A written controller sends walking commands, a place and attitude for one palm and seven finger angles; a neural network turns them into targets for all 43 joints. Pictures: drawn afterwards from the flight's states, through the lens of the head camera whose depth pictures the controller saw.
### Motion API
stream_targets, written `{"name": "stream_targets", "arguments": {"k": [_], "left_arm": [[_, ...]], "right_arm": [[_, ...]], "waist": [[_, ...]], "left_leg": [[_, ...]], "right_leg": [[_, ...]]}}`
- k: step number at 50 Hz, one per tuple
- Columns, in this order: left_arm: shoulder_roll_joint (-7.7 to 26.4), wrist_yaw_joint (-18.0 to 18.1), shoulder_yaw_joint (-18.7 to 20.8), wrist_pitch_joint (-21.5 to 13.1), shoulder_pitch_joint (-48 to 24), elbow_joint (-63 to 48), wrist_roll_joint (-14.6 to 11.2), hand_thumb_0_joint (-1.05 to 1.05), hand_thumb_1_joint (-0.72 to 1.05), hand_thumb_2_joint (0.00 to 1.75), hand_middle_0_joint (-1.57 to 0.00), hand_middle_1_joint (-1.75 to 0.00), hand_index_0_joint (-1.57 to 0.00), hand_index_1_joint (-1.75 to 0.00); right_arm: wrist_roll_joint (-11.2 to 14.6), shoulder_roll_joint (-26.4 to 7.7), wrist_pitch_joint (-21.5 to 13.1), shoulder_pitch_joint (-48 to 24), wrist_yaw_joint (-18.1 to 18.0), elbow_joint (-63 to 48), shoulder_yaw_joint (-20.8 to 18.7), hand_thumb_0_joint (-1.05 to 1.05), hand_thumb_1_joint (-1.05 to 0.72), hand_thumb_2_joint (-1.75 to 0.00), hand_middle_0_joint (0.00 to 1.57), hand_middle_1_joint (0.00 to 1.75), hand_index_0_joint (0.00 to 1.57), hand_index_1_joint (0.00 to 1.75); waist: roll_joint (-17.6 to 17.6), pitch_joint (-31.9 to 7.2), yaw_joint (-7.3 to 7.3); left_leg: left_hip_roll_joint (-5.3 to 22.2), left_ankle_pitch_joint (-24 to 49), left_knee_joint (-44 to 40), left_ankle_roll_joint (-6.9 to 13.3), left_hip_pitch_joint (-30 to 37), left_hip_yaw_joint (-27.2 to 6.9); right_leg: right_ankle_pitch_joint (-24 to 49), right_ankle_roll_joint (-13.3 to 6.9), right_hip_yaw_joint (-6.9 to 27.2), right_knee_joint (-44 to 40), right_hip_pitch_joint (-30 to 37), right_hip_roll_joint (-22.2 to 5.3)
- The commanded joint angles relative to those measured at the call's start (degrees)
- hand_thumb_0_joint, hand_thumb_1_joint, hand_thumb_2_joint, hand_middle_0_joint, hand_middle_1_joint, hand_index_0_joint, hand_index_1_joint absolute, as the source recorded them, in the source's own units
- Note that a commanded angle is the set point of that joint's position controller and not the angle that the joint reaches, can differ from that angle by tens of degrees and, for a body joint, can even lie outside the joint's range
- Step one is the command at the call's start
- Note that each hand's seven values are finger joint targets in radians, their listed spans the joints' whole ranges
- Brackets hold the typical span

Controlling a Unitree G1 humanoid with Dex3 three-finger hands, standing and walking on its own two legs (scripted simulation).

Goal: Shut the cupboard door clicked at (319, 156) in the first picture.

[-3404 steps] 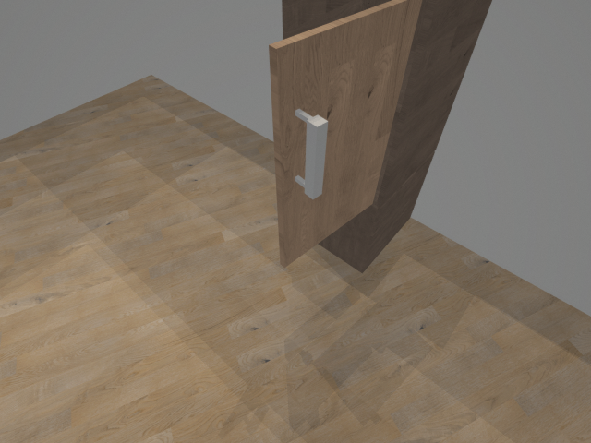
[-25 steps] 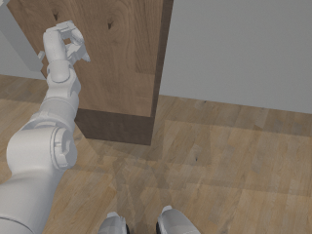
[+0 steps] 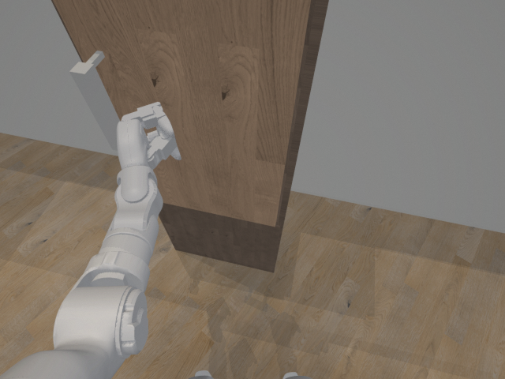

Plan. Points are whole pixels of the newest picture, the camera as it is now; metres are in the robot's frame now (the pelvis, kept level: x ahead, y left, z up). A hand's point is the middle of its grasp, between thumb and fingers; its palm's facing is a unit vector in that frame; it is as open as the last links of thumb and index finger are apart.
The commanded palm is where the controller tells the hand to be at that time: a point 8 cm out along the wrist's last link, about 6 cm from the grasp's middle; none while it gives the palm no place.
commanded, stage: draw the hand back to the body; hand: left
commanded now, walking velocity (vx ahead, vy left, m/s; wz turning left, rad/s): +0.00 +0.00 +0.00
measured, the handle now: (110, 104) +0.58 +0.23 +0.09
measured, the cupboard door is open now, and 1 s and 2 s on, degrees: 0 0 0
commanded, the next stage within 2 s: step back with the hand held close in 1.44 s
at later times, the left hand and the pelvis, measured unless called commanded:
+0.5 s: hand (93, 218) +0.31 +0.18 +0.15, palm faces +0.14 -0.98 -0.16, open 3.1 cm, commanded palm +0.27 +0.23 +0.17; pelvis -0.02 +0.00 +0.04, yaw +1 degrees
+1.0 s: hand out of the picture +0.19 +0.28 +0.20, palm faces +0.43 -0.83 -0.36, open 5.6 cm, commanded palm +0.13 +0.32 +0.22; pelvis -0.01 +0.02 +0.05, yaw +2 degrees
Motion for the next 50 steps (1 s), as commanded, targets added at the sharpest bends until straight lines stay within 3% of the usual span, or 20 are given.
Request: {"name": "stream_targets", "arguments": {"k": [1, 3, 5, 7, 9, 10, 11, 13, 15, 16, 18, 19, 21, 26, 28, 37, 46, 50], "left_arm": [[11.4, -2.5, 1.9, -0.7, -7.7, -20.3, -2.0, 0.00, 0.90, 0.90, -1.30, -1.50, -1.30, -1.50], [9.1, -3.9, -0.4, 1.6, -6.5, -25.4, -3.7, 0.00, 0.90, 0.90, -1.30, -1.50, -1.30, -1.50], [8.8, -5.2, -1.1, 3.3, -4.8, -30.0, -5.2, 0.00, 0.90, 0.90, -1.30, -1.50, -1.30, -1.50], [8.7, -6.2, -2.6, 4.0, -6.1, -34.3, -5.9, 0.00, 0.90, 0.90, -1.30, -1.50, -1.30, -1.50], [7.5, -7.2, -4.8, 4.2, -6.3, -37.6, -6.2, 0.00, 0.90, 0.90, -1.30, -1.50, -1.30, -1.50], [8.9, -7.6, -3.8, 4.4, -4.0, -37.6, -6.4, 0.00, 0.90, 0.90, -1.30, -1.50, -1.30, -1.50], [8.9, -8.1, -4.8, 4.5, -3.9, -39.7, -6.5, 0.00, 0.90, 0.90, -1.30, -1.50, -1.30, -1.50], [9.2, -9.3, -4.6, 5.4, 0.4, -40.0, -7.2, 0.00, 0.90, 0.90, -1.30, -1.50, -1.30, -1.50], [9.0, -10.2, -4.6, 7.1, 4.0, -41.2, -8.3, 0.00, 0.90, 0.90, -1.24, -1.44, -1.24, -1.44], [10.8, -10.4, -2.6, 8.2, 7.0, -40.2, -9.0, 0.00, 0.90, 0.90, -1.22, -1.41, -1.22, -1.41], [11.6, -11.0, -1.8, 9.7, 8.7, -43.2, -10.1, 0.00, 0.90, 0.90, -1.16, -1.35, -1.16, -1.35], [14.9, -8.9, -5.2, 9.8, 11.7, -47.7, -4.5, 0.00, 0.90, 0.90, -1.13, -1.32, -1.13, -1.32], [15.4, -7.4, -3.3, 11.1, 17.6, -50.2, -4.9, 0.00, 0.90, 0.90, -1.08, -1.26, -1.08, -1.26], [16.7, -5.8, -2.8, 12.8, 22.6, -58.1, -3.6, 0.00, 0.90, 0.90, -0.94, -1.11, -0.94, -1.11], [15.7, -5.4, -3.5, 13.1, 24.6, -61.3, -3.1, 0.00, 0.90, 0.90, -0.89, -1.05, -0.89, -1.05], [16.6, -4.5, -0.2, 14.2, 41.9, -74.9, -2.8, 0.00, 0.90, 0.90, -0.64, -0.78, -0.64, -0.78], [21.2, -3.6, 9.0, 14.6, 56.6, -83.7, -2.8, 0.00, 0.90, 0.90, -0.39, -0.51, -0.39, -0.51], [21.4, -3.4, 11.3, 14.4, 62.4, -87.9, -2.9, 0.00, 0.90, 0.90, -0.28, -0.39, -0.28, -0.39]], "right_arm": [[1.6, -7.9, -0.5, 7.0, -1.1, -6.9, -2.9, 0.00, -0.90, -0.90, 0.20, 0.30, 0.20, 0.30], [2.7, -7.7, -0.6, 5.2, -1.8, -7.7, -2.8, 0.00, -0.90, -0.90, 0.20, 0.30, 0.20, 0.30], [3.5, -7.7, -0.9, 3.2, -2.6, -8.3, -2.6, 0.00, -0.90, -0.90, 0.20, 0.30, 0.20, 0.30], [4.0, -7.4, -1.6, 1.3, -3.5, -8.1, -2.1, 0.00, -0.90, -0.90, 0.20, 0.30, 0.20, 0.30], [4.2, -7.1, -2.6, -0.2, -4.2, -7.6, -1.9, 0.00, -0.90, -0.90, 0.20, 0.30, 0.20, 0.30], [4.2, -7.2, -3.0, -0.9, -4.5, -7.4, -1.7, 0.00, -0.90, -0.90, 0.20, 0.30, 0.20, 0.30], [4.4, -7.2, -3.4, -1.9, -4.9, -7.6, -1.5, 0.00, -0.90, -0.90, 0.20, 0.30, 0.20, 0.30], [4.7, -6.9, -4.1, -3.7, -5.3, -7.6, -1.1, 0.00, -0.90, -0.90, 0.20, 0.30, 0.20, 0.30], [5.1, -6.9, -4.7, -5.6, -5.7, -8.3, -0.7, 0.00, -0.90, -0.90, 0.20, 0.30, 0.20, 0.30], [5.2, -7.2, -4.9, -6.0, -6.0, -8.5, -0.6, 0.00, -0.90, -0.90, 0.20, 0.30, 0.20, 0.30], [5.6, -7.0, -5.2, -8.5, -6.5, -9.4, -0.1, 0.00, -0.90, -0.90, 0.20, 0.30, 0.20, 0.30], [5.7, -5.7, -3.7, -10.1, -7.1, -10.5, -0.3, 0.00, -0.90, -0.90, 0.20, 0.30, 0.20, 0.30], [5.7, -5.7, -2.8, -12.1, -8.1, -11.6, 0.0, 0.00, -0.90, -0.90, 0.20, 0.30, 0.20, 0.30], [5.6, -5.4, -2.7, -15.5, -9.2, -11.8, 1.1, 0.00, -0.90, -0.90, 0.20, 0.30, 0.20, 0.30], [5.5, -5.0, -3.4, -16.0, -9.3, -11.9, 1.6, 0.00, -0.90, -0.90, 0.20, 0.30, 0.20, 0.30], [4.4, -4.8, -6.1, -16.8, -8.9, -11.2, 2.1, 0.00, -0.90, -0.90, 0.20, 0.30, 0.20, 0.30], [3.6, -4.8, -8.1, -17.2, -8.5, -10.0, 1.5, 0.00, -0.90, -0.90, 0.20, 0.30, 0.20, 0.30], [3.6, -4.4, -8.7, -16.9, -8.2, -10.0, 1.3, 0.00, -0.90, -0.90, 0.20, 0.30, 0.20, 0.30]], "waist": [[-5.7, -25.0, 3.18], [-8.1, -21.3, 2.36], [-8.0, -17.8, 2.44], [-3.9, -14.8, 2.13], [-2.4, -12.5, 1.44], [-2.6, -11.7, 2.17], [0.1, -11.3, 2.16], [0.3, -10.7, 3.20], [-0.3, -10.0, 4.13], [-2.8, -8.5, 4.77], [-3.8, -7.5, 5.52], [-4.7, -7.4, 5.19], [-7.4, -5.4, 6.10], [-2.0, 0.7, 6.52], [0.1, 1.5, 6.44], [0.4, 2.2, 7.79], [0.6, 3.4, 9.45], [1.9, 3.3, 9.72]], "left_leg": [[-1.6, 32.8, -5.0, 1.5, 19.4, 1.0], [-1.7, 28.8, -7.0, 1.7, 19.1, 1.6], [-1.6, 25.7, -8.7, 1.8, 20.1, 1.6], [-1.5, 24.1, -9.8, 2.0, 22.4, 1.3], [-1.5, 21.4, -10.7, 2.1, 24.3, 0.9], [-1.4, 20.0, -11.3, 2.0, 24.5, 0.5], [-1.6, 19.1, -11.8, 2.1, 25.6, 0.7], [-1.5, 17.8, -13.0, 1.8, 26.1, 0.1], [-1.7, 16.1, -14.3, 1.8, 26.3, -0.1], [-1.7, 14.9, -14.8, 1.9, 25.6, -0.2], [-1.8, 13.6, -16.3, 1.9, 25.5, -0.2], [-1.9, 13.1, -19.0, 1.5, 27.5, -0.2], [-1.8, 13.1, -20.8, 1.7, 27.4, -0.4], [-1.2, 12.0, -25.2, 1.8, 32.5, -0.6], [-0.9, 11.6, -26.9, 1.6, 35.3, -1.2], [-0.1, 18.7, -30.8, 1.0, 40.0, -2.2], [0.1, 23.1, -30.9, 0.8, 39.8, -2.0], [0.1, 25.3, -30.4, 0.4, 39.5, -1.9]], "right_leg": [[47.4, 1.6, -0.1, -6.7, 21.3, -0.8], [48.4, 2.5, 0.0, -8.9, 23.0, -1.1], [46.0, 2.8, 0.1, -11.0, 23.2, -1.2], [40.4, 2.4, 0.1, -12.6, 21.3, -1.2], [35.1, 2.3, 0.2, -14.3, 19.4, -1.2], [32.3, 2.0, 0.1, -14.9, 19.3, -1.1], [30.2, 1.9, 0.4, -15.5, 18.9, -1.2], [27.2, 1.4, 0.0, -16.2, 19.4, -1.4], [24.5, 1.3, -0.1, -17.2, 20.1, -1.5], [22.8, 1.5, 0.1, -18.1, 20.5, -1.5], [20.5, 1.5, 0.3, -19.3, 21.8, -2.0], [21.6, 2.3, 3.1, -21.9, 24.1, -3.8], [20.9, 2.6, 2.5, -23.5, 26.4, -4.0], [14.5, 1.3, 1.1, -27.6, 25.8, -3.2], [13.5, 0.8, 0.2, -28.4, 25.9, -2.8], [19.9, 0.5, -1.5, -30.0, 31.2, -2.7], [23.2, 0.7, -1.8, -31.0, 33.7, -2.8], [24.6, 0.6, -2.1, -30.4, 34.5, -3.2]]}}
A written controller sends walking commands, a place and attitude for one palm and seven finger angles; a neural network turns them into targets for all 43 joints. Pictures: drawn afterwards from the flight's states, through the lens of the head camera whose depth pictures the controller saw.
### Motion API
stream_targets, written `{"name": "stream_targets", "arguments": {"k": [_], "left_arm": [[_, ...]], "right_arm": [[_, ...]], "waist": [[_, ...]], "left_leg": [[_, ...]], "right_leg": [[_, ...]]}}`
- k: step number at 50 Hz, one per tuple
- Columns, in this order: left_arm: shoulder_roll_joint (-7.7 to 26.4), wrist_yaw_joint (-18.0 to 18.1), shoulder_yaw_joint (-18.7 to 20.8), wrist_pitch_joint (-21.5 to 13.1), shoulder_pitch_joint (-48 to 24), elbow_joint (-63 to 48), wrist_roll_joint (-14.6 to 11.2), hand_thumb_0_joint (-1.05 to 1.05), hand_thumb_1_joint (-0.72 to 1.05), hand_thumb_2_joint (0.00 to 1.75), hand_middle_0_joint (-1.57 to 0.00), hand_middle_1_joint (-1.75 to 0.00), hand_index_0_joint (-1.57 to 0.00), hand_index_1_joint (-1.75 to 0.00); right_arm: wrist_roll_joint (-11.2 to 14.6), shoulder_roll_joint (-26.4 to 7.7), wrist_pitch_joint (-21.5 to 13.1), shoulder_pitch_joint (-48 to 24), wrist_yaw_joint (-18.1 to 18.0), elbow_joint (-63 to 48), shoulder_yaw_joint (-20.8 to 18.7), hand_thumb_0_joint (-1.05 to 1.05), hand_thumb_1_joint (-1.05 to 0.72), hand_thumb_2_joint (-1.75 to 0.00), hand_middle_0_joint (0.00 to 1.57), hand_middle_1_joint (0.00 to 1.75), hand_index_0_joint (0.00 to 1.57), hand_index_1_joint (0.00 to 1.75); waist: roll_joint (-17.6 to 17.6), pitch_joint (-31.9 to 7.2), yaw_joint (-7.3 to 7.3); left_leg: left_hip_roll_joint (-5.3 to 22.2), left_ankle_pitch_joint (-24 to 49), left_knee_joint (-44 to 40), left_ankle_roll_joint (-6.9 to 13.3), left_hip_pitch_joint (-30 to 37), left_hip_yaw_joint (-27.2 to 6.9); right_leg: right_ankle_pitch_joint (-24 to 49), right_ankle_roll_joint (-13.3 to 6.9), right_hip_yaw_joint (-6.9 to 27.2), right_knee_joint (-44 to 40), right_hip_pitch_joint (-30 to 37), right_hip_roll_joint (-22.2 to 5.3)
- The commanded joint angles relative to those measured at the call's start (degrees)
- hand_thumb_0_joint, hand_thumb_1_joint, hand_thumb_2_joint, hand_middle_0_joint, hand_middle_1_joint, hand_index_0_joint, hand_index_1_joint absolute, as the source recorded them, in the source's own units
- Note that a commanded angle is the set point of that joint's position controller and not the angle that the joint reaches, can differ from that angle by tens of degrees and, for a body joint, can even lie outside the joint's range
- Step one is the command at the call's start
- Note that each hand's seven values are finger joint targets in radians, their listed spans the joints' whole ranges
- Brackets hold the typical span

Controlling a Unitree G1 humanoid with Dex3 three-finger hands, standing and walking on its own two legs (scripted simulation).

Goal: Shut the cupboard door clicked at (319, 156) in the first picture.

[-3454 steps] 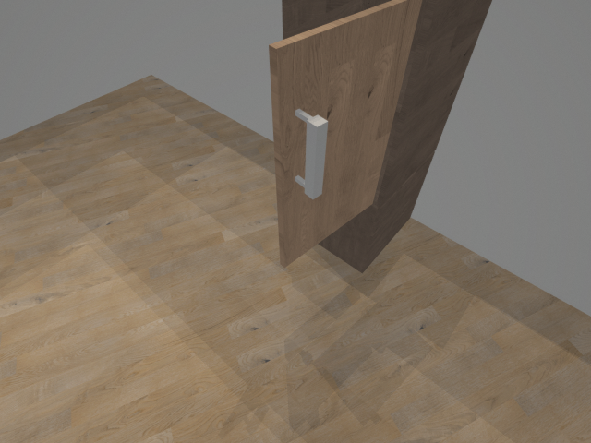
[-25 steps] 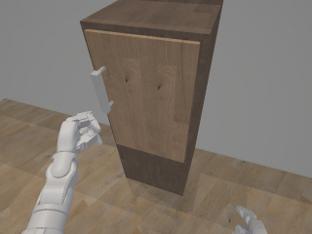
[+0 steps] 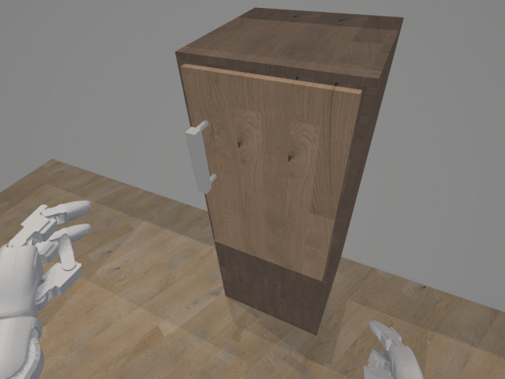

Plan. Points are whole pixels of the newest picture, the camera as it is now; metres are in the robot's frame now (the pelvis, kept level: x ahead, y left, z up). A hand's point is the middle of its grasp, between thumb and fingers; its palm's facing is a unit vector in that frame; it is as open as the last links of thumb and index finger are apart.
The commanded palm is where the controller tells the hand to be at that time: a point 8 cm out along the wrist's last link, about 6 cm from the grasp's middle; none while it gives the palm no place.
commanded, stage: draw the hand back to the body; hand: left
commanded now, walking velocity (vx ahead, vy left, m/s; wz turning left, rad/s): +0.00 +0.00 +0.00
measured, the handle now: (204, 157) +0.59 +0.19 +0.04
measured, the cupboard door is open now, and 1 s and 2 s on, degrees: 0 0 0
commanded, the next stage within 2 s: step back with the hand held close in 0.44 s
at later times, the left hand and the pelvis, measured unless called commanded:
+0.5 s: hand (71, 269) +0.19 +0.25 +0.16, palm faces +0.44 -0.81 -0.39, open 7.4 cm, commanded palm +0.14 +0.29 +0.17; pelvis +0.00 -0.01 +0.00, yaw +0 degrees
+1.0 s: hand (46, 279) +0.18 +0.27 +0.16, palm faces +0.38 -0.78 -0.49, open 7.4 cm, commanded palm +0.12 +0.31 +0.17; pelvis -0.03 +0.01 +0.00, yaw -1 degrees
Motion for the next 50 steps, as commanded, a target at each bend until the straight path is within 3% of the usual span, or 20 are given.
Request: {"name": "stream_targets", "arguments": {"k": [1, 3, 4, 9, 11, 12, 16, 18, 21, 23, 26, 28, 29, 30, 33, 37, 41, 42, 46, 50], "left_arm": [[12.8, 1.1, 10.7, -3.7, -1.4, -16.1, 0.0, 0.00, 0.90, 0.90, -0.25, -0.36, -0.25, -0.36], [13.5, 1.3, 12.4, -3.7, 0.4, -17.4, -0.3, 0.00, 0.90, 0.90, -0.20, -0.30, -0.20, -0.30], [11.0, 1.2, 10.0, -3.7, -0.1, -16.5, 0.0, 0.00, 0.90, 0.90, -0.20, -0.30, -0.20, -0.30], [9.1, 1.7, 7.2, -2.7, -4.3, -13.7, 0.5, 0.00, 0.90, 0.90, -0.20, -0.30, -0.20, -0.30], [11.0, 1.9, 8.7, -2.7, -5.2, -14.0, 0.6, 0.00, 0.90, 0.90, -0.20, -0.30, -0.20, -0.30], [11.0, 2.1, 8.5, -3.0, -5.8, -15.6, 0.7, 0.00, 0.90, 0.90, -0.20, -0.30, -0.20, -0.30], [13.3, 2.4, 11.0, -3.7, -3.4, -17.8, 0.6, 0.00, 0.90, 0.90, -0.20, -0.30, -0.20, -0.30], [12.5, 2.4, 10.3, -3.7, -2.6, -18.8, 0.6, 0.00, 0.90, 0.90, -0.20, -0.30, -0.20, -0.30], [12.9, 2.2, 11.2, -3.4, -1.6, -17.6, 0.4, 0.00, 0.90, 0.90, -0.20, -0.30, -0.20, -0.30], [12.0, 2.1, 10.7, -3.6, -1.5, -16.7, 0.3, 0.00, 0.90, 0.90, -0.20, -0.30, -0.20, -0.30], [11.2, 1.5, 10.8, -3.2, 0.5, -13.6, -0.1, 0.00, 0.90, 0.90, -0.20, -0.30, -0.20, -0.30], [10.9, 1.4, 10.5, -3.1, 0.1, -13.4, -0.3, 0.00, 0.90, 0.90, -0.20, -0.30, -0.20, -0.30], [17.3, 2.0, 16.1, -5.8, -5.4, -17.0, 0.6, 0.00, 0.90, 0.90, -0.20, -0.30, -0.20, -0.30], [13.7, 1.8, 13.4, -6.4, -0.6, -12.6, 0.4, 0.00, 0.90, 0.90, -0.20, -0.30, -0.20, -0.30], [13.3, 2.0, 12.0, -7.4, 1.9, -14.2, 0.8, 0.00, 0.90, 0.90, -0.20, -0.30, -0.20, -0.30], [14.5, 2.7, 12.8, -7.7, 4.0, -17.6, 0.8, 0.00, 0.90, 0.90, -0.20, -0.30, -0.20, -0.30], [17.3, 3.4, 15.3, -7.5, 4.5, -20.6, 0.6, 0.00, 0.90, 0.90, -0.20, -0.30, -0.20, -0.30], [16.4, 3.6, 14.9, -7.4, 5.4, -20.0, 0.6, 0.00, 0.90, 0.90, -0.20, -0.30, -0.20, -0.30], [17.2, 3.9, 16.3, -7.4, 7.8, -18.8, 0.2, 0.00, 0.90, 0.90, -0.20, -0.30, -0.20, -0.30], [15.5, 4.1, 15.0, -7.8, 9.1, -17.3, 0.3, 0.00, 0.90, 0.90, -0.20, -0.30, -0.20, -0.30]], "right_arm": [[-0.2, -5.8, -4.2, -8.3, -0.5, -9.4, -3.1, 0.00, -0.90, -0.90, 0.20, 0.30, 0.20, 0.30], [-0.1, -5.5, -4.3, -8.2, -0.5, -9.6, -3.1, 0.00, -0.90, -0.90, 0.20, 0.30, 0.20, 0.30], [0.0, -5.5, -4.4, -8.0, -0.5, -9.2, -3.1, 0.00, -0.90, -0.90, 0.20, 0.30, 0.20, 0.30], [-0.2, -6.5, -4.6, -7.3, -1.2, -8.5, -3.5, 0.00, -0.90, -0.90, 0.20, 0.30, 0.20, 0.30], [-0.3, -6.8, -4.9, -7.6, -1.6, -8.4, -3.7, 0.00, -0.90, -0.90, 0.20, 0.30, 0.20, 0.30], [-0.3, -6.5, -4.9, -7.6, -1.7, -8.6, -3.7, 0.00, -0.90, -0.90, 0.20, 0.30, 0.20, 0.30], [-0.5, -6.1, -5.7, -8.2, -1.8, -8.5, -3.4, 0.00, -0.90, -0.90, 0.20, 0.30, 0.20, 0.30], [-0.4, -5.5, -5.8, -8.4, -1.7, -8.5, -3.1, 0.00, -0.90, -0.90, 0.20, 0.30, 0.20, 0.30], [-0.4, -5.6, -6.0, -8.5, -1.6, -8.2, -3.1, 0.00, -0.90, -0.90, 0.20, 0.30, 0.20, 0.30], [-0.3, -5.4, -5.8, -8.2, -1.4, -8.3, -3.1, 0.00, -0.90, -0.90, 0.20, 0.30, 0.20, 0.30], [-0.2, -5.6, -5.4, -8.1, -1.4, -8.4, -3.4, 0.00, -0.90, -0.90, 0.20, 0.30, 0.20, 0.30], [-0.2, -5.7, -4.9, -7.8, -1.4, -8.7, -3.5, 0.00, -0.90, -0.90, 0.20, 0.30, 0.20, 0.30], [0.0, -7.5, -3.8, -6.8, -1.2, -9.7, -4.5, 0.00, -0.90, -0.90, 0.20, 0.30, 0.20, 0.30], [-0.3, -6.9, -3.3, -6.9, -1.2, -8.4, -4.4, 0.00, -0.90, -0.90, 0.20, 0.30, 0.20, 0.30], [-0.4, -6.8, -1.8, -7.2, -1.2, -8.8, -4.9, 0.00, -0.90, -0.90, 0.20, 0.30, 0.20, 0.30], [-0.3, -7.3, -0.3, -7.1, -1.7, -9.7, -5.2, 0.00, -0.90, -0.90, 0.20, 0.30, 0.20, 0.30], [-0.3, -7.9, 1.2, -7.2, -2.4, -11.2, -5.6, 0.00, -0.90, -0.90, 0.20, 0.30, 0.20, 0.30], [-0.2, -7.5, 1.5, -6.6, -2.4, -11.4, -5.4, 0.00, -0.90, -0.90, 0.20, 0.30, 0.20, 0.30], [-0.3, -8.1, 2.3, -6.4, -2.5, -12.0, -6.0, 0.00, -0.90, -0.90, 0.20, 0.30, 0.20, 0.30], [0.0, -8.1, 2.3, -6.0, -2.1, -12.2, -5.8, 0.00, -0.90, -0.90, 0.20, 0.30, 0.20, 0.30]], "waist": [[-0.3, -3.1, 0.26], [-0.9, -2.7, 0.40], [-0.3, -1.7, -0.23], [-3.1, 1.2, -1.23], [-3.4, -0.2, -0.71], [-2.0, -2.7, -0.55], [-0.7, -4.8, 0.56], [1.5, -4.0, 0.45], [2.0, -1.3, 0.52], [1.2, -0.5, 0.31], [-2.7, 1.0, 0.36], [-3.0, 0.3, 0.21], [-2.6, 0.5, -1.75], [-5.9, -0.5, -2.33], [-5.3, -3.4, -2.56], [-1.6, -7.3, -2.81], [-0.2, -9.0, -2.62], [-1.3, -9.4, -2.71], [-1.4, -8.5, -2.53], [-2.7, -6.4, -2.91]], "left_leg": [[3.0, 14.1, -3.6, -0.9, 2.9, -1.2], [2.8, 12.8, -3.7, -0.9, 2.2, -1.0], [2.7, 12.8, -3.6, -0.9, 2.2, -0.8], [2.7, 8.7, -3.9, -0.4, 2.1, -1.3], [2.5, 8.6, -3.8, 0.0, 2.7, -1.2], [2.3, 8.8, -3.8, 0.0, 3.3, -1.1], [2.2, 11.3, -3.2, -0.1, 3.3, -1.0], [2.1, 12.4, -2.9, -0.4, 3.1, -0.6], [2.2, 12.4, -3.0, -0.6, 2.2, -0.6], [2.3, 11.6, -3.4, -0.7, 1.9, -0.5], [2.6, 12.0, -3.3, -0.4, 1.6, -0.2], [2.6, 11.8, -3.2, -0.2, 1.9, 0.2], [3.7, 8.6, 1.1, 1.2, -1.6, -1.6], [3.4, 8.5, 3.1, 1.0, -1.0, -2.0], [3.3, 10.3, 4.7, 0.6, -1.6, -1.3], [4.7, 20.3, 2.8, 0.5, 0.2, -1.7], [6.0, 27.5, 1.4, 0.4, 0.3, -2.9], [6.3, 28.0, 0.9, 0.3, -1.0, -3.5], [6.9, 23.9, -0.7, 0.3, -3.9, -3.9], [7.4, 13.6, -2.4, 0.7, -10.0, -5.0]], "right_leg": [[13.7, -0.8, -1.9, -3.5, -2.8, -0.1], [12.9, -0.7, -2.0, -3.2, -2.6, -0.5], [12.7, -0.7, -2.0, -3.1, -3.5, -0.5], [8.4, -0.3, -1.9, -3.9, -6.6, -0.5], [8.4, -0.2, -1.6, -4.3, -6.1, -0.5], [8.4, -0.3, -1.4, -3.7, -4.7, -0.9], [11.4, -0.6, -1.3, -3.3, -2.5, -0.8], [12.8, -0.7, -1.3, -2.9, -2.5, -1.1], [12.9, -0.7, -1.2, -3.8, -3.5, -0.7], [12.0, -0.6, -1.4, -3.6, -3.7, -0.9], [12.7, -0.4, -1.3, -4.1, -4.4, -0.6], [12.8, -0.1, -1.2, -3.7, -4.3, -0.9], [14.8, -0.2, 4.3, -6.6, -7.2, -4.8], [16.9, -0.9, 5.3, -6.7, -7.7, -6.6], [23.6, -1.0, 5.5, -4.4, -7.1, -8.8], [27.2, -0.1, 2.6, -0.4, -5.6, -6.9], [27.4, 0.4, 1.7, 2.1, -4.8, -4.3], [26.9, 0.3, 1.1, 3.1, -3.4, -4.2], [22.9, 0.4, 1.7, 3.1, -3.8, -3.4], [15.6, 0.3, 2.5, 2.5, -3.9, -3.6]]}}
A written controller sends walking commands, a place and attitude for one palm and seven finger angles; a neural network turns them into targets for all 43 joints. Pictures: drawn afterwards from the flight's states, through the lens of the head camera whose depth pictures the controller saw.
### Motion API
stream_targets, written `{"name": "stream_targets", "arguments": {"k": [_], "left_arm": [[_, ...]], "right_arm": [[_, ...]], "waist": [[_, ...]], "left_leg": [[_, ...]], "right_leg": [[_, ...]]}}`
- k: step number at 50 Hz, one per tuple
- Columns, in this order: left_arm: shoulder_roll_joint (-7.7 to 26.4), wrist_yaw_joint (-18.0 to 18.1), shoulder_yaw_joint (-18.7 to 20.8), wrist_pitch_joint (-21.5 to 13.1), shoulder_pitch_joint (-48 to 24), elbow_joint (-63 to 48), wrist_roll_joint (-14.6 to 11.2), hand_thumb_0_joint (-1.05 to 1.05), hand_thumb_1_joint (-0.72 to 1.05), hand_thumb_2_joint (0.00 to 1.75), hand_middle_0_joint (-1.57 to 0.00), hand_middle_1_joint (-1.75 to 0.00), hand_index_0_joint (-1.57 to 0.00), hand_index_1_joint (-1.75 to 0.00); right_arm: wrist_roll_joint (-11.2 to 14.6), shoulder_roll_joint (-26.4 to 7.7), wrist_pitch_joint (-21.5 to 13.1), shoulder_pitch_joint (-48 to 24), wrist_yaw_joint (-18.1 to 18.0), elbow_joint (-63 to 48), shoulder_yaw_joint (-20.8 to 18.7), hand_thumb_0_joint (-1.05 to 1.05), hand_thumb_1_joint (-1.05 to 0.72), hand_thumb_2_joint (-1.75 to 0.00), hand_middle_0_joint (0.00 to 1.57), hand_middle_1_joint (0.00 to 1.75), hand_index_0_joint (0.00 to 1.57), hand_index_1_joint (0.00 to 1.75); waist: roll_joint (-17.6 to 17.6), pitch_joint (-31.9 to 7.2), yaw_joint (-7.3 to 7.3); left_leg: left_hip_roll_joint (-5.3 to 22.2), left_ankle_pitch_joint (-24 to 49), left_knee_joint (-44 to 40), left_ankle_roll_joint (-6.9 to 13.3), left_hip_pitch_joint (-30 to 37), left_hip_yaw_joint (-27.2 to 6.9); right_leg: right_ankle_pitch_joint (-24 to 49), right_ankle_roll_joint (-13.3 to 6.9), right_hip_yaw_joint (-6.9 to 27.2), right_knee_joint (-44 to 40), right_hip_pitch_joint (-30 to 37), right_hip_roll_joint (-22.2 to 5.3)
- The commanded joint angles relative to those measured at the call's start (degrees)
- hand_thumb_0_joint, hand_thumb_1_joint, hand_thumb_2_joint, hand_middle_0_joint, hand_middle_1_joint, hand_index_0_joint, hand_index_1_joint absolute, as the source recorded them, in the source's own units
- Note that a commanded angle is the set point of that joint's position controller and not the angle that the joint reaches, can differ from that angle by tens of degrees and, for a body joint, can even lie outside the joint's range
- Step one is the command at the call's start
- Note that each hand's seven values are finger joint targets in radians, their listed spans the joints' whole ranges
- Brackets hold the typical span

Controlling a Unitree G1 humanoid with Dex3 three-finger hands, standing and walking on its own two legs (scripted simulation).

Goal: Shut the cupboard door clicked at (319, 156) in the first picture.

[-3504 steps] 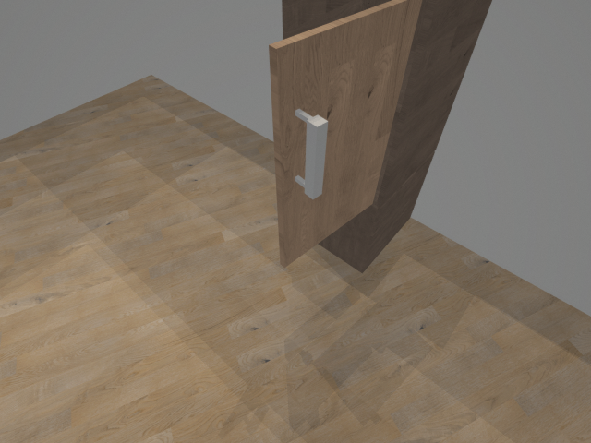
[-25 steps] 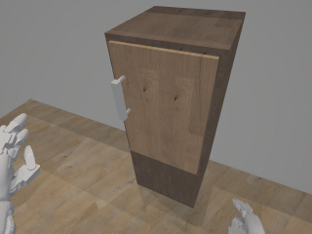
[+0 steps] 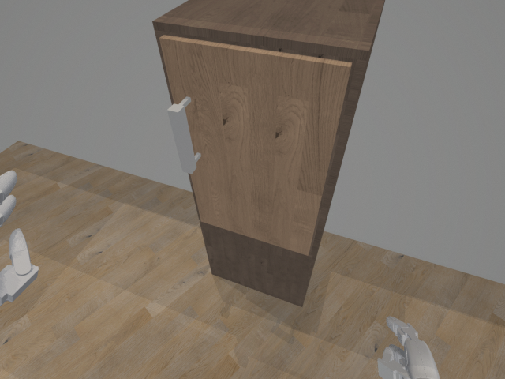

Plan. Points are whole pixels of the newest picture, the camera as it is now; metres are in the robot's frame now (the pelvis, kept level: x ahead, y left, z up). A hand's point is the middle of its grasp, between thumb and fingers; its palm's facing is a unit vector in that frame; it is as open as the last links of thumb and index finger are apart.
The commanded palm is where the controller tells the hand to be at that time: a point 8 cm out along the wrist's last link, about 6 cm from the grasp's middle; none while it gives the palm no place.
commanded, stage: step back with the hand held close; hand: left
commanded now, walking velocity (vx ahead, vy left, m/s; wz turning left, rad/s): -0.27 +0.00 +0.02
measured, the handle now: (188, 136) +0.62 +0.19 +0.04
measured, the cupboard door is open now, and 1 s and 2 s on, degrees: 0 0 0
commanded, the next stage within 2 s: stop stepping back and stand still in 0.86 s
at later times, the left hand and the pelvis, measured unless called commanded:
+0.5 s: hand out of the picture +0.09 +0.27 +0.17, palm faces +0.52 -0.73 -0.43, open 7.4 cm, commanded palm +0.03 +0.31 +0.18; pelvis -0.08 +0.00 -0.01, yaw +5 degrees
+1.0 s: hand out of the picture +0.00 +0.26 +0.19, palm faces +0.48 -0.81 -0.35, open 7.4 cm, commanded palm -0.06 +0.31 +0.18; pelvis -0.18 +0.00 -0.02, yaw +3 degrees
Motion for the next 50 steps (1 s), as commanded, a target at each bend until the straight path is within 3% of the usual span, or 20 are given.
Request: {"name": "stream_targets", "arguments": {"k": [1, 9, 14, 16, 18, 21, 23, 25, 27, 29, 31, 34, 39, 41, 43, 44, 46, 47, 48, 50], "left_arm": [[10.3, 1.6, 8.5, -3.6, 0.2, -9.4, 0.1, 0.00, 0.90, 0.90, -0.20, -0.30, -0.20, -0.30], [9.0, 2.4, 7.9, -6.7, -4.1, -12.5, 2.4, 0.00, 0.90, 0.90, -0.20, -0.30, -0.20, -0.30], [8.8, 2.4, 8.7, -8.4, -6.6, -13.7, 3.8, 0.00, 0.90, 0.90, -0.20, -0.30, -0.20, -0.30], [10.5, 2.4, 10.3, -8.8, -4.8, -13.7, 3.7, 0.00, 0.90, 0.90, -0.20, -0.30, -0.20, -0.30], [9.3, 2.4, 9.5, -9.3, -3.8, -14.1, 3.5, 0.00, 0.90, 0.90, -0.20, -0.30, -0.20, -0.30], [10.8, 3.1, 9.8, -9.6, -3.7, -15.1, 2.4, 0.00, 0.90, 0.90, -0.20, -0.30, -0.20, -0.30], [9.9, 3.8, 8.0, -9.5, -4.6, -14.2, 2.3, 0.00, 0.90, 0.90, -0.20, -0.30, -0.20, -0.30], [10.5, 4.1, 8.0, -9.4, -5.9, -14.2, 2.2, 0.00, 0.90, 0.90, -0.20, -0.30, -0.20, -0.30], [10.8, 4.1, 8.3, -9.7, -5.7, -13.8, 2.1, 0.00, 0.90, 0.90, -0.20, -0.30, -0.20, -0.30], [10.8, 4.0, 9.2, -10.4, -5.3, -14.1, 2.1, 0.00, 0.90, 0.90, -0.20, -0.30, -0.20, -0.30], [11.0, 3.6, 11.3, -11.2, -6.8, -13.9, 3.3, 0.00, 0.90, 0.90, -0.20, -0.30, -0.20, -0.30], [11.0, 2.7, 11.5, -11.6, -7.6, -16.1, 2.5, 0.00, 0.90, 0.90, -0.20, -0.30, -0.20, -0.30], [9.4, 1.8, 9.4, -11.0, -1.7, -17.2, -0.2, 0.00, 0.90, 0.90, -0.20, -0.30, -0.20, -0.30], [10.8, 1.7, 10.0, -12.4, -2.8, -19.1, 0.1, 0.00, 0.90, 0.90, -0.20, -0.30, -0.20, -0.30], [11.4, 1.9, 8.9, -13.6, -8.6, -19.5, 0.7, 0.00, 0.90, 0.90, -0.20, -0.30, -0.20, -0.30], [13.1, 2.5, 9.4, -13.9, -12.1, -19.5, 1.3, 0.00, 0.90, 0.90, -0.20, -0.30, -0.20, -0.30], [12.6, 2.0, 7.2, -13.1, -18.1, -21.2, 1.2, 0.00, 0.90, 0.90, -0.20, -0.30, -0.20, -0.30], [13.5, 1.8, 8.7, -11.7, -15.9, -19.5, 1.2, 0.00, 0.90, 0.90, -0.20, -0.30, -0.20, -0.30], [12.3, 1.3, 8.4, -11.1, -14.9, -17.5, 1.0, 0.00, 0.90, 0.90, -0.20, -0.30, -0.20, -0.30], [11.1, 0.6, 9.4, -10.5, -10.5, -11.3, 0.1, 0.00, 0.90, 0.90, -0.20, -0.30, -0.20, -0.30]], "right_arm": [[-0.2, -7.2, -3.0, -5.5, -0.6, -9.1, -2.9, 0.00, -0.90, -0.90, 0.20, 0.30, 0.20, 0.30], [-0.6, -7.8, -5.8, -4.5, -0.9, -9.1, -2.4, 0.00, -0.90, -0.90, 0.20, 0.30, 0.20, 0.30], [-1.3, -7.9, -7.8, -3.2, -0.9, -8.4, -2.8, 0.00, -0.90, -0.90, 0.20, 0.30, 0.20, 0.30], [-1.3, -8.0, -8.4, -3.0, -0.6, -8.1, -3.1, 0.00, -0.90, -0.90, 0.20, 0.30, 0.20, 0.30], [-1.2, -7.1, -8.6, -2.5, 0.0, -8.3, -3.1, 0.00, -0.90, -0.90, 0.20, 0.30, 0.20, 0.30], [-1.8, -6.3, -8.5, -1.4, 1.0, -6.4, -3.5, 0.00, -0.90, -0.90, 0.20, 0.30, 0.20, 0.30], [-1.6, -5.0, -8.3, -1.3, 1.3, -5.1, -3.1, 0.00, -0.90, -0.90, 0.20, 0.30, 0.20, 0.30], [-1.3, -5.0, -8.2, -1.6, 1.1, -4.9, -3.1, 0.00, -0.90, -0.90, 0.20, 0.30, 0.20, 0.30], [-1.1, -5.5, -8.5, -2.2, 0.4, -5.0, -3.1, 0.00, -0.90, -0.90, 0.20, 0.30, 0.20, 0.30], [-0.8, -6.6, -9.2, -3.0, -0.2, -5.8, -3.0, 0.00, -0.90, -0.90, 0.20, 0.30, 0.20, 0.30], [-1.4, -7.9, -10.3, -5.3, -0.7, -6.4, -3.5, 0.00, -0.90, -0.90, 0.20, 0.30, 0.20, 0.30], [-2.0, -6.6, -11.4, -4.3, 0.5, -5.0, -4.5, 0.00, -0.90, -0.90, 0.20, 0.30, 0.20, 0.30], [-1.5, -4.9, -13.1, -4.4, 1.9, -3.8, -3.6, 0.00, -0.90, -0.90, 0.20, 0.30, 0.20, 0.30], [-2.0, -4.4, -13.2, -2.6, 2.1, -2.1, -3.4, 0.00, -0.90, -0.90, 0.20, 0.30, 0.20, 0.30], [-2.1, -3.1, -12.9, -2.4, 1.6, -0.7, -2.6, 0.00, -0.90, -0.90, 0.20, 0.30, 0.20, 0.30], [-2.3, -3.1, -13.2, -3.0, 1.0, -0.4, -2.2, 0.00, -0.90, -0.90, 0.20, 0.30, 0.20, 0.30], [-0.8, -4.2, -14.3, -3.7, -0.1, -0.6, -3.9, 0.00, -0.90, -0.90, 0.20, 0.30, 0.20, 0.30], [-0.9, -4.8, -13.8, -3.6, -0.6, -1.2, -4.1, 0.00, -0.90, -0.90, 0.20, 0.30, 0.20, 0.30], [-0.9, -4.1, -13.2, -4.8, -0.5, -2.2, -3.6, 0.00, -0.90, -0.90, 0.20, 0.30, 0.20, 0.30], [-0.4, -4.3, -12.7, -5.1, 0.2, -3.5, -3.5, 0.00, -0.90, -0.90, 0.20, 0.30, 0.20, 0.30]], "waist": [[0.2, -6.4, 0.30], [5.9, -1.8, -0.12], [8.4, -2.0, -0.06], [6.5, -3.5, 0.08], [2.1, -2.7, -0.29], [-5.8, -2.5, -0.94], [-10.0, -3.4, -1.42], [-9.3, -3.6, -1.76], [-4.6, -1.9, -1.75], [4.0, -1.2, -1.33], [15.0, -2.4, 0.11], [8.1, -6.0, 0.28], [10.9, -8.6, 0.64], [7.3, -10.0, -0.06], [-3.2, -10.0, -0.75], [-4.5, -10.9, -1.27], [-7.0, -14.9, -2.24], [-3.6, -14.0, -2.23], [-1.3, -12.6, -1.40], [4.5, -4.7, -1.32]], "left_leg": [[7.3, 8.5, -6.0, 0.1, -2.3, -5.8], [10.3, -22.9, -15.3, 3.2, -22.9, -12.2], [11.8, -29.8, -16.3, 4.4, -30.1, -14.2], [10.9, -29.5, -13.3, 4.0, -28.2, -12.8], [8.1, -26.9, -6.6, 2.7, -25.7, -9.5], [3.2, -13.8, 8.8, -1.6, -9.8, -3.7], [2.5, -8.3, 13.7, -2.6, -4.6, -2.3], [3.0, -5.6, 10.1, -2.1, -2.3, -2.4], [5.3, -8.5, 2.0, -0.7, -2.6, -5.7], [11.6, -21.6, -10.4, 1.7, -13.2, -12.7], [21.1, -38.4, -24.0, 6.0, -32.9, -23.2], [20.9, -25.8, -19.0, 5.0, -22.3, -17.1], [17.1, -17.9, -15.9, -1.7, -5.2, -6.7], [15.3, -9.8, -9.9, -3.9, 3.6, -3.9], [10.8, 2.7, 3.8, -5.6, 12.3, 2.1], [9.8, 6.4, 5.1, -5.5, 16.0, 3.6], [9.1, 20.8, 2.8, -3.6, 23.0, 3.9], [10.5, 27.8, 1.7, -2.4, 24.0, 2.7], [11.9, 26.7, -1.1, -1.6, 22.4, 2.1], [12.4, -4.0, -8.4, -2.4, 12.5, 0.1]], "right_leg": [[12.2, -0.5, 2.1, -2.0, 4.1, -3.3], [1.2, 0.2, 1.5, 4.3, 13.2, 0.4], [1.5, 0.4, 1.6, 10.0, 17.5, 2.3], [0.0, -0.2, 3.4, 8.3, 15.7, 2.0], [-4.0, -1.8, 7.7, 3.3, 9.7, -1.2], [-9.9, -6.5, 18.2, -9.5, -9.6, -10.9], [-6.1, -7.8, 17.3, -11.0, -13.4, -14.5], [-3.5, -5.9, 13.2, -9.2, -14.1, -12.3], [-7.4, -3.0, 7.9, -6.2, -15.6, -6.7], [-11.1, -0.6, 3.1, 3.4, -7.1, -0.1], [-5.4, 0.9, -0.1, 25.6, 11.1, 6.5], [-11.0, 0.1, 0.6, 30.2, 4.6, 5.5], [-16.2, -1.6, -4.1, 5.8, -0.5, 4.0], [-12.4, -2.7, 1.6, -6.7, -4.5, -0.3], [1.0, -5.9, 14.0, -11.2, -14.4, -9.5], [11.7, -4.9, 12.6, -10.1, -16.3, -11.3], [24.4, 1.9, 4.7, -2.7, -14.0, -4.4], [24.5, 3.1, 2.1, 0.0, -13.9, -1.8], [17.6, 3.5, 0.5, 0.9, -12.6, 0.2], [-11.4, 0.6, -0.7, -2.3, -12.6, 1.9]]}}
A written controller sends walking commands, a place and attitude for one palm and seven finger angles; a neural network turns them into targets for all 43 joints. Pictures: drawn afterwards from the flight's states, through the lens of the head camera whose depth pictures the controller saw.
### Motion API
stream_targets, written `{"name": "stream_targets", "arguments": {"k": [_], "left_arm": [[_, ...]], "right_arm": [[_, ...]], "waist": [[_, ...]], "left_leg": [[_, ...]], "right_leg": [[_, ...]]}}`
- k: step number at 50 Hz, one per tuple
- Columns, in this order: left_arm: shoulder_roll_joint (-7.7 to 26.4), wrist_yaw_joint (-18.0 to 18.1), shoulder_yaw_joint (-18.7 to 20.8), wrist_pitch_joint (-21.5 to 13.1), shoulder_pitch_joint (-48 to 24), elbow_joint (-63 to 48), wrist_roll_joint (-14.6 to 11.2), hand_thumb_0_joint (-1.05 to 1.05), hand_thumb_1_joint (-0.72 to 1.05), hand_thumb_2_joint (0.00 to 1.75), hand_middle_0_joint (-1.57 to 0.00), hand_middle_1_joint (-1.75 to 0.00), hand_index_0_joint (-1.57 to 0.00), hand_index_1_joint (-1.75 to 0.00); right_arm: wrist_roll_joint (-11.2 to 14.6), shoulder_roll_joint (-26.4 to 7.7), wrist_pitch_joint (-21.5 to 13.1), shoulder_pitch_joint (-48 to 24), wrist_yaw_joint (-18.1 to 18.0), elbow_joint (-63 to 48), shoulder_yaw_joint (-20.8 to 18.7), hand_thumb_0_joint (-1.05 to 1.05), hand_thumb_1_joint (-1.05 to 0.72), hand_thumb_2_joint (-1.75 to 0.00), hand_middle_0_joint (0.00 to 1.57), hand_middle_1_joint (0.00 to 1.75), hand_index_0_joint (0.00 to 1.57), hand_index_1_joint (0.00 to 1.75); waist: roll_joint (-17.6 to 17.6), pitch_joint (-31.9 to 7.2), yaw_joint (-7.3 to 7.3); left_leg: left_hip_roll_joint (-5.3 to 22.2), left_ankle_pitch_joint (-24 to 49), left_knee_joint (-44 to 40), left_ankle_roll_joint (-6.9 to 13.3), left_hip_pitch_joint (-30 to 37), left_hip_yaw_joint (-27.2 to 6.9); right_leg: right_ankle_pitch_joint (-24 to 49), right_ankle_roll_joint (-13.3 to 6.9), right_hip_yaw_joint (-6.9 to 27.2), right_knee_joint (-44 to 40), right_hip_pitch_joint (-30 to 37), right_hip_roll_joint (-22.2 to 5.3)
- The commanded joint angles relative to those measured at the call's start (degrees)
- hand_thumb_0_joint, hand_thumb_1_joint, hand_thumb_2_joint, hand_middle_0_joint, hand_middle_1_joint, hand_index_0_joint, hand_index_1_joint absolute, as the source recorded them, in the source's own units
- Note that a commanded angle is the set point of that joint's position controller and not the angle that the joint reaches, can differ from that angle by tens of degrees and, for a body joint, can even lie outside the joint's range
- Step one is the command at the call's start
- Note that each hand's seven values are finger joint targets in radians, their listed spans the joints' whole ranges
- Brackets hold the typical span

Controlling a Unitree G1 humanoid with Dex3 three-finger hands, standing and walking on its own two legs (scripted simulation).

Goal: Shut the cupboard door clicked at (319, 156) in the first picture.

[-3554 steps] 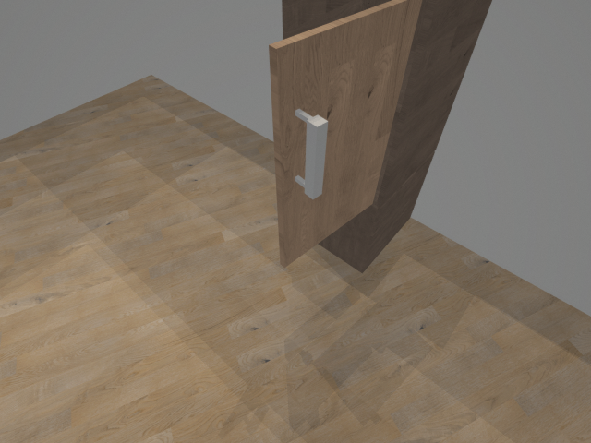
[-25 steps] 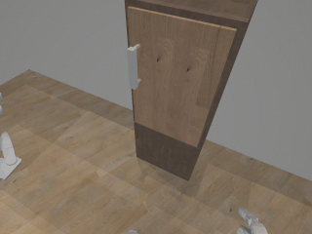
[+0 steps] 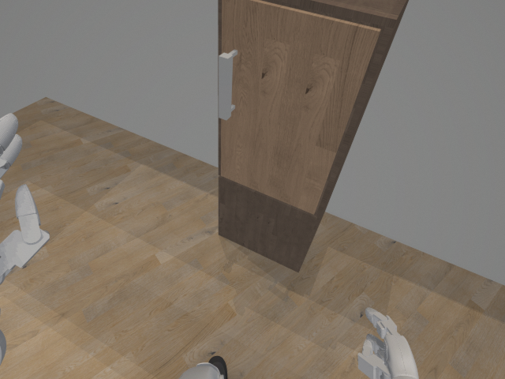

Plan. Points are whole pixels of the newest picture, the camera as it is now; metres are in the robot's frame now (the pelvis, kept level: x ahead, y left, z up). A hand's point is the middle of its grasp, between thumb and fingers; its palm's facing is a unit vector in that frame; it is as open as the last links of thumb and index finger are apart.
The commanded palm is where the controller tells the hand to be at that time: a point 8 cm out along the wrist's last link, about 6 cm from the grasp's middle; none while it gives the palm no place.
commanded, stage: stop stepping back and stand still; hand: left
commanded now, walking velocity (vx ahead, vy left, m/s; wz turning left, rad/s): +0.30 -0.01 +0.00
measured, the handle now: (229, 85) +0.81 +0.15 +0.07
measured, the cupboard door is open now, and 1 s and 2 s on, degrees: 0 0 0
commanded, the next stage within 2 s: none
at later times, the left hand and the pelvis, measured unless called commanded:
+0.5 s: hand out of the picture +0.14 +0.26 +0.21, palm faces +0.18 -0.89 -0.41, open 7.4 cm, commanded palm +0.10 +0.33 +0.20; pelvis -0.09 +0.05 +0.04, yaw -8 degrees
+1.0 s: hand out of the picture +0.15 +0.32 +0.21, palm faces +0.38 -0.84 -0.38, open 7.4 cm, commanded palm +0.08 +0.37 +0.20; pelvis -0.08 +0.09 +0.01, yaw -5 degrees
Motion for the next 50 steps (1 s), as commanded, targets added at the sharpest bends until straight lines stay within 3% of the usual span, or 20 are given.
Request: {"name": "stream_targets", "arguments": {"k": [1, 4, 6, 8, 11, 13, 14, 16, 18, 21, 26, 28, 30, 31, 33, 38, 44, 45, 47, 50], "left_arm": [[13.3, 0.4, 12.0, -1.2, -1.1, -3.1, -1.5, 0.00, 0.90, 0.90, -0.20, -0.30, -0.20, -0.30], [13.3, 0.5, 12.2, 0.5, 3.6, -2.3, -1.9, 0.00, 0.90, 0.90, -0.20, -0.30, -0.20, -0.30], [15.3, 1.4, 12.8, 0.8, 2.8, -6.1, -1.3, 0.00, 0.90, 0.90, -0.20, -0.30, -0.20, -0.30], [12.8, 1.5, 9.7, 0.9, -0.6, -8.3, -0.5, 0.00, 0.90, 0.90, -0.20, -0.30, -0.20, -0.30], [8.7, 2.1, 2.7, 2.1, -17.1, -5.4, 0.3, 0.00, 0.90, 0.90, -0.20, -0.30, -0.20, -0.30], [7.7, 3.0, 2.3, 2.2, -18.0, -4.8, 0.6, 0.00, 0.90, 0.90, -0.20, -0.30, -0.20, -0.30], [9.2, 3.3, 3.2, 1.7, -19.5, -7.4, 1.0, 0.00, 0.90, 0.90, -0.20, -0.30, -0.20, -0.30], [13.4, 2.9, 8.1, 0.7, -12.1, -15.2, 0.2, 0.00, 0.90, 0.90, -0.20, -0.30, -0.20, -0.30], [12.1, 2.2, 8.4, 0.6, -1.9, -22.7, 0.1, 0.00, 0.90, 0.90, -0.20, -0.30, -0.20, -0.30], [14.0, 2.1, 12.3, 1.8, 14.5, -22.2, -0.5, 0.00, 0.90, 0.90, -0.20, -0.30, -0.20, -0.30], [12.6, 3.1, 12.5, 4.8, 16.4, -9.3, -0.9, 0.00, 0.90, 0.90, -0.20, -0.30, -0.20, -0.30], [12.1, 3.0, 11.3, 6.5, 12.5, -4.7, -0.9, 0.00, 0.90, 0.90, -0.20, -0.30, -0.20, -0.30], [12.9, 3.1, 11.4, 7.2, 6.6, -1.9, -0.7, 0.00, 0.90, 0.90, -0.20, -0.30, -0.20, -0.30], [13.2, 3.8, 12.1, 6.5, 2.1, -1.9, -1.2, 0.00, 0.90, 0.90, -0.20, -0.30, -0.20, -0.30], [9.2, 3.4, 8.2, 5.7, 2.0, 4.5, -0.6, 0.00, 0.90, 0.90, -0.20, -0.30, -0.20, -0.30], [6.6, 2.8, -0.1, 4.7, -10.5, -0.8, 2.0, 0.00, 0.90, 0.90, -0.20, -0.30, -0.20, -0.30], [12.9, 4.8, 6.8, 2.0, -10.0, -17.4, 1.9, 0.00, 0.90, 0.90, -0.20, -0.30, -0.20, -0.30], [13.2, 4.9, 8.3, 1.6, -7.4, -18.8, 1.2, 0.00, 0.90, 0.90, -0.20, -0.30, -0.20, -0.30], [13.1, 5.1, 10.7, 0.8, -1.8, -19.8, 0.9, 0.00, 0.90, 0.90, -0.20, -0.30, -0.20, -0.30], [13.3, 4.0, 13.3, 1.3, 1.5, -12.9, 0.3, 0.00, 0.90, 0.90, -0.20, -0.30, -0.20, -0.30]], "right_arm": [[0.2, -9.7, -1.8, -3.9, -1.1, -11.3, -4.2, 0.00, -0.90, -0.90, 0.20, 0.30, 0.20, 0.30], [0.2, -8.5, 1.1, -1.7, -1.0, -12.1, -3.5, 0.00, -0.90, -0.90, 0.20, 0.30, 0.20, 0.30], [-0.3, -8.8, 1.6, -1.2, -0.9, -11.0, -4.5, 0.00, -0.90, -0.90, 0.20, 0.30, 0.20, 0.30], [0.2, -7.5, 1.4, -0.1, -0.5, -10.8, -2.3, 0.00, -0.90, -0.90, 0.20, 0.30, 0.20, 0.30], [0.6, -9.8, -0.9, 1.9, -1.5, -8.1, -2.0, 0.00, -0.90, -0.90, 0.20, 0.30, 0.20, 0.30], [0.5, -12.9, -3.4, 2.5, -2.2, -8.9, -3.6, 0.00, -0.90, -0.90, 0.20, 0.30, 0.20, 0.30], [0.6, -11.8, -4.3, 1.9, -2.0, -9.6, -3.6, 0.00, -0.90, -0.90, 0.20, 0.30, 0.20, 0.30], [-0.4, -10.4, -5.5, 0.7, -0.7, -8.9, -3.7, 0.00, -0.90, -0.90, 0.20, 0.30, 0.20, 0.30], [-0.8, -9.2, -5.1, -0.5, 1.4, -10.7, -3.5, 0.00, -0.90, -0.90, 0.20, 0.30, 0.20, 0.30], [-0.9, -8.5, -3.2, -1.2, 2.4, -11.3, -3.1, 0.00, -0.90, -0.90, 0.20, 0.30, 0.20, 0.30], [-1.5, -7.5, 1.5, 0.4, -0.1, -10.5, -2.1, 0.00, -0.90, -0.90, 0.20, 0.30, 0.20, 0.30], [-1.4, -7.7, 2.9, 1.0, -0.9, -9.7, -2.5, 0.00, -0.90, -0.90, 0.20, 0.30, 0.20, 0.30], [-0.9, -8.1, 4.3, 1.8, -0.8, -9.1, -2.9, 0.00, -0.90, -0.90, 0.20, 0.30, 0.20, 0.30], [-0.8, -9.2, 3.6, 0.2, -0.8, -9.4, -2.8, 0.00, -0.90, -0.90, 0.20, 0.30, 0.20, 0.30], [0.1, -8.3, 2.5, 2.0, -0.5, -8.5, -2.2, 0.00, -0.90, -0.90, 0.20, 0.30, 0.20, 0.30], [-0.4, -8.9, 1.5, -3.0, -1.8, -8.7, -1.9, 0.00, -0.90, -0.90, 0.20, 0.30, 0.20, 0.30], [-1.0, -8.6, -1.5, -1.4, -2.6, -9.4, -2.7, 0.00, -0.90, -0.90, 0.20, 0.30, 0.20, 0.30], [-0.8, -9.1, -1.7, -0.3, -2.5, -9.8, -3.0, 0.00, -0.90, -0.90, 0.20, 0.30, 0.20, 0.30], [-0.8, -10.5, -1.5, 0.8, -2.1, -11.4, -3.7, 0.00, -0.90, -0.90, 0.20, 0.30, 0.20, 0.30], [-1.2, -8.7, -1.6, 0.6, -0.9, -10.0, -3.2, 0.00, -0.90, -0.90, 0.20, 0.30, 0.20, 0.30]], "waist": [[10.1, -2.4, -2.89], [1.2, 0.6, -3.03], [-14.1, 4.1, -2.75], [-13.6, 6.8, -3.61], [1.6, 7.4, -6.25], [18.4, 3.6, -4.30], [16.8, 2.3, -3.92], [20.4, -4.7, -3.82], [16.6, -7.4, -2.65], [15.2, -9.3, -1.27], [11.8, -4.8, -3.30], [5.1, -4.2, -3.71], [-11.4, -1.1, -3.66], [-10.7, 3.1, -3.06], [-13.0, -1.7, -4.35], [-5.0, 9.8, -3.26], [3.0, 4.3, -2.15], [8.3, 1.7, -2.70], [23.1, -4.8, -2.16], [16.7, -5.1, -2.58]], "left_leg": [[2.7, -35.5, -9.3, -6.3, 20.2, -8.6], [-5.0, -36.1, 11.1, -11.1, 21.2, -1.2], [-6.8, -28.7, 43.9, -8.1, 19.0, -9.6], [-2.3, -28.8, 39.8, -5.5, 3.9, -11.5], [-3.3, -22.0, 5.8, -5.8, 9.1, -7.9], [6.8, -19.7, -10.1, -2.4, 13.2, -28.3], [9.6, -30.7, -15.0, -0.5, 13.0, -34.2], [9.6, -45.7, -20.2, -8.6, 17.9, -38.1], [8.3, -48.2, -21.3, -10.9, 16.4, -32.3], [5.1, -43.9, -19.4, -5.1, 11.0, -19.6], [3.1, -40.4, -15.8, -5.1, 7.2, -14.2], [0.2, -37.4, -6.6, -6.5, 1.9, -10.5], [-4.8, -30.9, 23.4, -5.1, -4.6, -6.8], [-4.4, -30.8, 31.8, -4.5, -8.4, -9.2], [-3.4, -27.2, 35.3, -4.5, -10.8, -9.1], [-1.4, -22.9, 27.4, -3.7, -2.0, -4.5], [-3.8, -19.9, 6.5, -2.9, 16.7, -0.9], [-3.2, -19.2, 1.9, -2.4, 21.3, -3.0], [8.9, -3.6, -3.9, 3.0, 30.6, -23.2], [9.9, -2.6, -5.8, 3.7, 23.0, -20.9]], "right_leg": [[-11.2, -2.9, -2.4, -9.9, -20.3, -0.8], [-24.3, -9.4, 1.7, -18.5, -32.2, -6.7], [-30.2, -16.9, 22.9, -28.1, -47.4, -22.9], [-11.3, -13.8, 10.7, -21.2, -31.2, -20.1], [-0.9, -3.9, -5.8, -1.3, -18.7, -10.1], [-2.1, -0.2, -4.3, 11.2, -19.5, -3.4], [-5.0, -0.4, -1.4, 14.5, -19.1, -2.3], [-3.3, -0.8, 1.4, 22.1, -21.5, -2.0], [1.0, -1.5, 0.4, 22.2, -17.4, -1.3], [4.3, -1.7, -5.9, 16.0, -9.1, 0.7], [-0.6, -3.8, -12.1, -7.9, 2.1, 1.9], [-0.5, -6.5, -7.5, -13.4, 7.6, -2.7], [-12.7, -14.9, 18.8, -24.9, -2.9, -23.1], [-8.4, -17.0, 22.2, -27.5, -6.9, -27.2], [1.5, -13.8, 12.2, -20.4, -0.1, -23.0], [-3.7, -10.9, 4.9, -23.4, -15.4, -19.6], [2.1, -10.0, 0.6, -14.1, -12.8, -17.0], [7.7, -7.8, -2.2, -6.2, -12.0, -14.2], [1.3, -2.2, -7.7, 11.3, -18.7, -4.7], [-3.2, -1.2, -4.4, 10.3, -14.4, -5.1]]}}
